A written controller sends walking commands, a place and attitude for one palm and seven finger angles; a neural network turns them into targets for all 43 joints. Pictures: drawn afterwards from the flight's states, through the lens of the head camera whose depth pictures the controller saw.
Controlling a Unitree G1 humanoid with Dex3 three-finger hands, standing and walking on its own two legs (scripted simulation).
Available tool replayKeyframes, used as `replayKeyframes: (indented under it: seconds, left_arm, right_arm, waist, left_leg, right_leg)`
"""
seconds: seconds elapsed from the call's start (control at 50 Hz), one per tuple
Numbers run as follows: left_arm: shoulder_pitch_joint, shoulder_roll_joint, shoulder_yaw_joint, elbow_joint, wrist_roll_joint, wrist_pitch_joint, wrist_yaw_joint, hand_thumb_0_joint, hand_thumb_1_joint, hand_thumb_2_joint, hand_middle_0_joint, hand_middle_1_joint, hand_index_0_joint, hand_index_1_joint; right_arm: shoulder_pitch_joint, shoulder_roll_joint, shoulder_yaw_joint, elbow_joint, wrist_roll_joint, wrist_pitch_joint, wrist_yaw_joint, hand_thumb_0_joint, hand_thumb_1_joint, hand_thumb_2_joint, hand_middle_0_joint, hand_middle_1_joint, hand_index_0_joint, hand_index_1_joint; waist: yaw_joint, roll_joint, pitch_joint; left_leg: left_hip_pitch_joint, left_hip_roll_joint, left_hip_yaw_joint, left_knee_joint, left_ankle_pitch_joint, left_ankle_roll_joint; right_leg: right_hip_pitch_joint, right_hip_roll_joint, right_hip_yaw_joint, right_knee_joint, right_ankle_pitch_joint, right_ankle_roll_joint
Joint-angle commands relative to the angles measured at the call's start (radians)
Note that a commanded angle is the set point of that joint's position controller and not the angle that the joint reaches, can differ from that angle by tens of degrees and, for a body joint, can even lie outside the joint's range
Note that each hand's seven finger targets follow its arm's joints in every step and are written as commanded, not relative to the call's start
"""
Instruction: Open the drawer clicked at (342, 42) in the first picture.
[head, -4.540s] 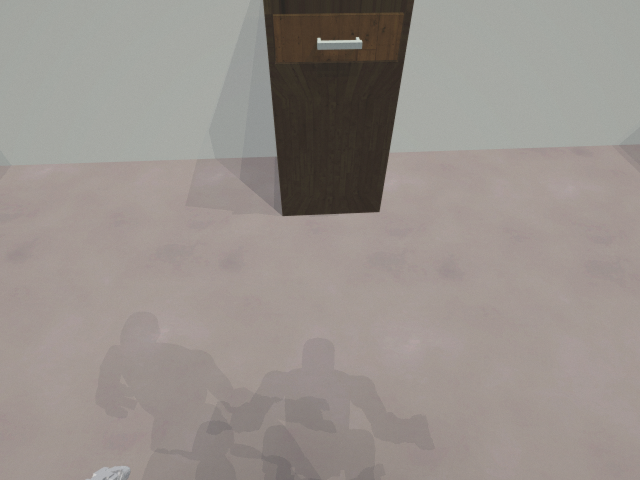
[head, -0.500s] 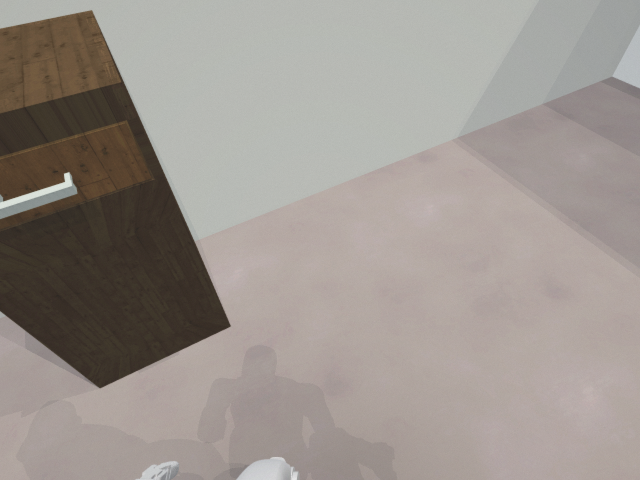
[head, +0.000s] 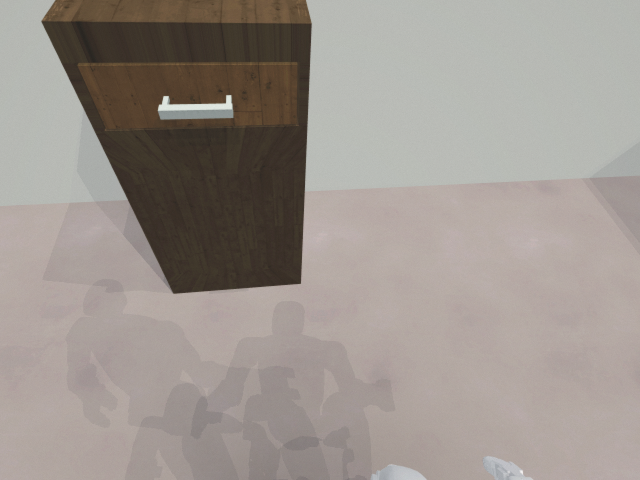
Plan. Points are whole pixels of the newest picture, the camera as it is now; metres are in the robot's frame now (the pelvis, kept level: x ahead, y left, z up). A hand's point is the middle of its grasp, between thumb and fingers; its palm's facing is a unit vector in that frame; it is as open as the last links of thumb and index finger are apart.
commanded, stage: turn to face it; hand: left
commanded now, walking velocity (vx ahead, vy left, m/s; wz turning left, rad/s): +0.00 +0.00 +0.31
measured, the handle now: (197, 105) +0.75 +0.31 +0.00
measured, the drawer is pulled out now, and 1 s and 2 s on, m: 0.00 0.00 0.00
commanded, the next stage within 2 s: take the last steps up to it in 0.22 s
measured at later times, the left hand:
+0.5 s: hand out of the picture +0.00 +0.17 -0.16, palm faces +0.22 -0.95 -0.23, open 7.3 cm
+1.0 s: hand (195, 457) +0.16 +0.19 -0.17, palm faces +0.12 -0.98 -0.18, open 7.4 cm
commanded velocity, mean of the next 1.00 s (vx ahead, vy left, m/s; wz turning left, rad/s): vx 0.21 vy -0.03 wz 0.08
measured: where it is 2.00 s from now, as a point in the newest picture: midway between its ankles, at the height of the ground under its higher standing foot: (311, 448)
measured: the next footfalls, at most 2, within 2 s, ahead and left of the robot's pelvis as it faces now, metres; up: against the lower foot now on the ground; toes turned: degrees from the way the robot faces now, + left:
right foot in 0.20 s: +0.06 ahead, -0.13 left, +0.00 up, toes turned +0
left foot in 0.58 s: +0.00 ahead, +0.12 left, +0.00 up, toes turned +16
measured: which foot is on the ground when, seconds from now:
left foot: down 0.00-0.20, up 0.22-0.56, down 0.58-1.00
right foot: up 0.00-0.18, down 0.20-0.58, up 0.60-1.00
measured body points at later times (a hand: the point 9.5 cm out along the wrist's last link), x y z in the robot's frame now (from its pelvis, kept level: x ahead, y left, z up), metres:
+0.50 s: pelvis +0.00 -0.02 +0.00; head +0.01 -0.02 +0.45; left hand -0.01 +0.22 -0.14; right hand +0.08 -0.26 -0.15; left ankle -0.05 +0.11 -0.70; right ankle +0.02 -0.13 -0.74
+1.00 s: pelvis +0.12 +0.00 -0.01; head +0.14 -0.01 +0.44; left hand +0.16 +0.24 -0.16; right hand +0.03 -0.21 -0.16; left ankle -0.04 +0.11 -0.74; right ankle +0.23 -0.10 -0.73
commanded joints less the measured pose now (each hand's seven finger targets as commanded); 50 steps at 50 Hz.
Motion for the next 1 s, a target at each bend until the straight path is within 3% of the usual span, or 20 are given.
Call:
replayKeyframes:
  seconds: [0.0,0.1,0.14,0.16,0.18,0.2,0.22,0.28,0.32,0.44,0.52,0.54,0.56,0.58,0.62,0.7,0.9,0.94,0.96,0.98]
  left_arm:
    - [-0.023,0.032,0.004,-0.093,0.001,-0.031,0.001,0.000,0.900,0.900,-0.200,-0.300,-0.200,-0.300]
    - [0.041,0.015,-0.003,-0.079,-0.005,-0.046,0.010,0.000,0.900,0.900,-0.200,-0.300,-0.200,-0.300]
    - [0.098,0.039,0.002,-0.064,-0.001,-0.064,0.015,0.000,0.900,0.900,-0.200,-0.300,-0.200,-0.300]
    - [0.106,0.107,0.013,-0.062,0.012,-0.078,0.023,0.000,0.900,0.900,-0.200,-0.300,-0.200,-0.300]
    - [0.102,0.176,0.022,-0.074,0.018,-0.079,0.022,0.000,0.900,0.900,-0.200,-0.300,-0.200,-0.300]
    - [0.089,0.155,0.023,-0.080,0.008,-0.081,0.025,0.000,0.900,0.900,-0.200,-0.300,-0.200,-0.300]
    - [0.035,0.132,0.020,-0.086,0.009,-0.077,0.026,0.000,0.900,0.900,-0.200,-0.300,-0.200,-0.300]
    - [-0.040,0.068,0.004,-0.098,0.011,-0.078,0.027,0.000,0.900,0.900,-0.200,-0.300,-0.200,-0.300]
    - [0.016,0.062,0.002,-0.070,0.014,-0.083,0.026,0.000,0.900,0.900,-0.200,-0.300,-0.200,-0.300]
    - [0.133,0.080,0.010,0.024,0.022,-0.096,0.011,0.000,0.900,0.900,-0.200,-0.300,-0.200,-0.300]
    - [0.079,0.054,0.002,0.057,0.004,-0.087,0.003,0.000,0.900,0.900,-0.200,-0.300,-0.200,-0.300]
    - [0.077,0.007,-0.008,0.055,-0.001,-0.085,-0.003,0.000,0.900,0.900,-0.200,-0.300,-0.200,-0.300]
    - [0.056,-0.055,-0.023,0.027,-0.001,-0.083,-0.010,0.000,0.900,0.900,-0.200,-0.300,-0.200,-0.300]
    - [-0.031,-0.040,-0.022,-0.005,0.012,-0.083,-0.010,0.000,0.900,0.900,-0.200,-0.300,-0.200,-0.300]
    - [-0.072,-0.030,-0.012,0.009,0.016,-0.081,-0.022,0.000,0.900,0.900,-0.200,-0.300,-0.200,-0.300]
    - [0.014,-0.055,-0.017,0.074,0.012,-0.083,-0.036,0.000,0.900,0.900,-0.200,-0.300,-0.200,-0.300]
    - [-0.133,-0.088,-0.018,0.034,0.004,-0.092,-0.038,0.000,0.900,0.900,-0.200,-0.300,-0.200,-0.300]
    - [-0.052,-0.069,-0.008,0.060,0.006,-0.101,-0.036,0.000,0.900,0.900,-0.200,-0.300,-0.200,-0.300]
    - [0.072,-0.047,0.000,0.100,0.009,-0.110,-0.034,0.000,0.900,0.900,-0.200,-0.300,-0.200,-0.300]
    - [0.213,0.015,0.017,0.145,0.015,-0.124,-0.026,0.000,0.900,0.900,-0.200,-0.300,-0.200,-0.300]
  right_arm:
    - [0.049,-0.199,-0.055,-0.048,-0.003,-0.017,-0.014,0.000,-0.900,-0.900,0.200,0.300,0.200,0.300]
    - [0.024,-0.188,-0.055,-0.045,-0.006,-0.008,-0.012,0.000,-0.900,-0.900,0.200,0.300,0.200,0.300]
    - [0.022,-0.159,-0.052,-0.043,0.006,-0.010,-0.008,0.000,-0.900,-0.900,0.200,0.300,0.200,0.300]
    - [0.053,-0.098,-0.043,-0.048,0.014,-0.012,-0.004,0.000,-0.900,-0.900,0.200,0.300,0.200,0.300]
    - [0.036,-0.067,-0.036,-0.074,0.013,-0.010,-0.002,0.000,-0.900,-0.900,0.200,0.300,0.200,0.300]
    - [0.039,-0.105,-0.048,-0.056,0.003,0.008,-0.007,0.000,-0.900,-0.900,0.200,0.300,0.200,0.300]
    - [0.033,-0.103,-0.054,-0.037,0.002,0.017,-0.003,0.000,-0.900,-0.900,0.200,0.300,0.200,0.300]
    - [0.086,-0.079,-0.048,0.013,0.001,0.019,0.007,0.000,-0.900,-0.900,0.200,0.300,0.200,0.300]
    - [0.077,-0.062,-0.040,0.024,0.000,0.016,0.005,0.000,-0.900,-0.900,0.200,0.300,0.200,0.300]
    - [0.030,-0.021,-0.024,0.029,-0.003,-0.018,0.016,0.000,-0.900,-0.900,0.200,0.300,0.200,0.300]
    - [0.215,-0.008,-0.010,0.112,-0.003,-0.049,0.000,0.000,-0.900,-0.900,0.200,0.300,0.200,0.300]
    - [0.277,-0.056,-0.019,0.135,-0.003,-0.058,-0.008,0.000,-0.900,-0.900,0.200,0.300,0.200,0.300]
    - [0.345,-0.142,-0.036,0.151,-0.013,-0.060,-0.016,0.000,-0.900,-0.900,0.200,0.300,0.200,0.300]
    - [0.373,-0.170,-0.043,0.153,-0.015,-0.055,-0.018,0.000,-0.900,-0.900,0.200,0.300,0.200,0.300]
    - [0.317,-0.110,-0.026,0.152,-0.013,-0.063,-0.030,0.000,-0.900,-0.900,0.200,0.300,0.200,0.300]
    - [0.293,-0.065,-0.011,0.159,-0.002,-0.095,-0.039,0.000,-0.900,-0.900,0.200,0.300,0.200,0.300]
    - [0.378,-0.052,-0.023,0.227,-0.014,-0.097,-0.042,0.000,-0.900,-0.900,0.200,0.300,0.200,0.300]
    - [0.361,-0.053,-0.025,0.231,-0.013,-0.094,-0.041,0.000,-0.900,-0.900,0.200,0.300,0.200,0.300]
    - [0.348,-0.054,-0.024,0.230,-0.007,-0.093,-0.040,0.000,-0.900,-0.900,0.200,0.300,0.200,0.300]
    - [0.352,-0.030,-0.022,0.224,0.004,-0.098,-0.033,0.000,-0.900,-0.900,0.200,0.300,0.200,0.300]
  waist:
    - [-0.051,0.188,-0.123]
    - [-0.017,0.187,-0.113]
    - [0.015,0.112,-0.135]
    - [0.011,-0.085,-0.152]
    - [0.020,-0.247,-0.129]
    - [0.020,-0.226,-0.133]
    - [0.000,-0.184,-0.080]
    - [-0.037,-0.120,-0.056]
    - [-0.010,-0.147,-0.070]
    - [0.047,-0.151,-0.056]
    - [-0.039,-0.071,-0.070]
    - [-0.062,0.090,-0.087]
    - [-0.093,0.327,-0.047]
    - [-0.122,0.340,0.029]
    - [-0.092,0.256,0.124]
    - [-0.039,0.166,0.041]
    - [-0.068,0.178,0.063]
    - [-0.024,0.158,0.024]
    - [0.033,0.117,-0.038]
    - [0.092,0.019,-0.129]
  left_leg:
    - [0.122,0.229,-0.230,-0.177,0.339,0.149]
    - [0.026,0.208,-0.274,-0.131,0.337,0.132]
    - [-0.054,0.144,-0.239,-0.031,0.253,0.070]
    - [-0.191,0.039,-0.129,0.146,0.048,-0.001]
    - [-0.269,-0.061,-0.042,0.341,-0.301,-0.046]
    - [-0.236,-0.022,-0.114,0.494,-0.315,-0.040]
    - [-0.244,-0.015,-0.104,0.600,-0.265,-0.040]
    - [-0.232,0.014,-0.060,0.641,-0.143,-0.062]
    - [-0.215,0.020,-0.032,0.547,-0.150,-0.072]
    - [-0.150,0.034,0.051,0.213,-0.209,-0.047]
    - [0.180,0.019,0.104,-0.126,-0.041,-0.030]
    - [0.299,0.109,-0.027,-0.198,-0.100,-0.004]
    - [0.325,0.315,-0.295,-0.310,-0.263,0.075]
    - [0.235,0.394,-0.429,-0.401,-0.388,0.142]
    - [0.146,0.360,-0.362,-0.424,-0.341,0.150]
    - [0.206,0.272,-0.136,-0.369,0.077,0.123]
    - [0.219,0.283,-0.034,-0.277,0.325,0.116]
    - [0.175,0.267,-0.011,-0.168,0.395,0.095]
    - [0.145,0.224,0.032,-0.021,0.441,0.066]
    - [-0.011,0.175,0.074,0.201,0.352,0.032]
  right_leg:
    - [-0.012,0.021,0.012,-0.116,-0.003,-0.004]
    - [0.171,0.065,-0.006,-0.366,0.072,-0.025]
    - [0.331,0.041,0.014,-0.609,0.242,-0.032]
    - [0.439,-0.150,0.214,-0.712,0.304,-0.087]
    - [0.392,-0.352,0.388,-0.750,0.448,-0.211]
    - [0.290,-0.352,0.380,-0.771,0.379,-0.251]
    - [0.232,-0.306,0.339,-0.778,0.314,-0.253]
    - [0.228,-0.205,0.128,-0.732,0.382,-0.210]
    - [0.278,-0.200,0.112,-0.738,0.384,-0.212]
    - [0.341,-0.219,0.166,-0.815,0.041,-0.232]
    - [0.162,-0.127,0.055,-0.709,-0.066,-0.163]
    - [0.052,-0.069,0.001,-0.569,-0.069,-0.120]
    - [-0.114,0.026,-0.111,-0.343,-0.080,-0.078]
    - [-0.186,0.042,-0.080,-0.188,-0.134,-0.081]
    - [-0.241,-0.010,0.011,-0.010,-0.012,-0.090]
    - [-0.179,-0.022,-0.004,0.003,0.144,-0.061]
    - [-0.052,0.012,-0.076,-0.357,0.183,-0.082]
    - [0.121,0.052,-0.103,-0.446,0.208,-0.102]
    - [0.282,0.074,-0.117,-0.512,0.251,-0.113]
    - [0.526,-0.019,0.004,-0.537,0.255,-0.155]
